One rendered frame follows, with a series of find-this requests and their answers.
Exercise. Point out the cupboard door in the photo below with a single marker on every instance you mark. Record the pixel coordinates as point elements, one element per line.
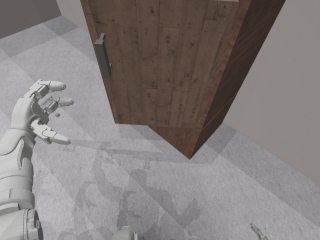
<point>164,55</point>

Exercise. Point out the left robot shin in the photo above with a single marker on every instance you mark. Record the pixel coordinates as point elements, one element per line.
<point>126,228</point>

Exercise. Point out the handle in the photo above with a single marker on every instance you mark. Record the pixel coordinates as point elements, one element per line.
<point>103,57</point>

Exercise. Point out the left robot upper arm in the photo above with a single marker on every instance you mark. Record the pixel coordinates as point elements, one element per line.
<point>21,225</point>

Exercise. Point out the left robot forearm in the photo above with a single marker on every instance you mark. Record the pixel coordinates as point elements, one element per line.
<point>16,171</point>

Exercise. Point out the robot left thigh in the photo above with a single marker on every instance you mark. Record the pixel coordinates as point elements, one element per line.
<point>125,234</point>

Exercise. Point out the robot left hand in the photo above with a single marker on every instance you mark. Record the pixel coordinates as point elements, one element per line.
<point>27,110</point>

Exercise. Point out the robot right hand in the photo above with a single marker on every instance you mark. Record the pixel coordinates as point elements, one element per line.
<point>262,233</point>

